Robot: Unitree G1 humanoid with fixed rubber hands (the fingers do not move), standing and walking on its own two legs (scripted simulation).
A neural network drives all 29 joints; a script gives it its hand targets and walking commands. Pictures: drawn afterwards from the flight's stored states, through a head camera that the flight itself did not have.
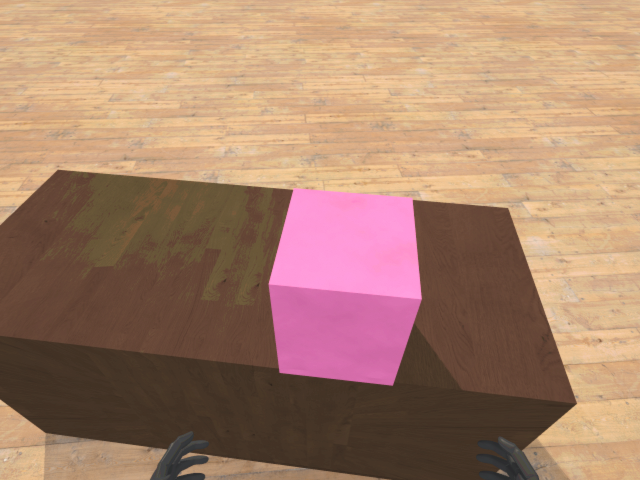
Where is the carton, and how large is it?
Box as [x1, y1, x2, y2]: [269, 188, 421, 385]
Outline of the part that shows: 294,188 269,281 269,291 279,371 285,373 392,385 421,299 412,199 408,197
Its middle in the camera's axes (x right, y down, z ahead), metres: +0.04 +0.08 +0.67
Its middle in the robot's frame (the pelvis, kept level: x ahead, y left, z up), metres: +0.46 +0.00 -0.05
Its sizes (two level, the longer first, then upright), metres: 0.210 0.200 0.250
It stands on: a pedestal, 0.59 m high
